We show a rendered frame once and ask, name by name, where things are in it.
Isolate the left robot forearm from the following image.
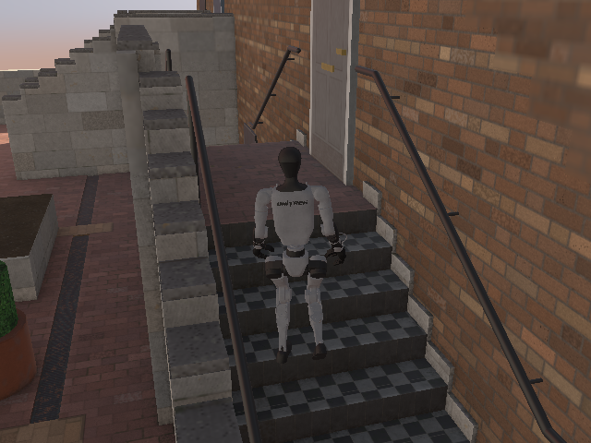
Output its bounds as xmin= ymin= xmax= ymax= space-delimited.
xmin=252 ymin=225 xmax=265 ymax=249

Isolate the left robot shin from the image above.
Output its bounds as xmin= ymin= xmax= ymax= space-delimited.
xmin=275 ymin=288 xmax=290 ymax=352

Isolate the left robot hand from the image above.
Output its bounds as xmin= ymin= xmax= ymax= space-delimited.
xmin=253 ymin=244 xmax=274 ymax=259

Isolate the right robot upper arm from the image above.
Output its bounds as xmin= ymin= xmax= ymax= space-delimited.
xmin=311 ymin=186 xmax=335 ymax=236

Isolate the right robot hand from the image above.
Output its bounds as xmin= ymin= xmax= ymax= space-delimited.
xmin=325 ymin=248 xmax=346 ymax=266

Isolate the right robot thigh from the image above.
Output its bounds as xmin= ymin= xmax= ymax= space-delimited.
xmin=305 ymin=255 xmax=327 ymax=303

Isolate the left robot upper arm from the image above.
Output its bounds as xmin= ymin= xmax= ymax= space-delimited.
xmin=254 ymin=187 xmax=272 ymax=239

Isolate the right robot forearm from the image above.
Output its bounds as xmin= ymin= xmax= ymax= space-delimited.
xmin=326 ymin=222 xmax=344 ymax=252

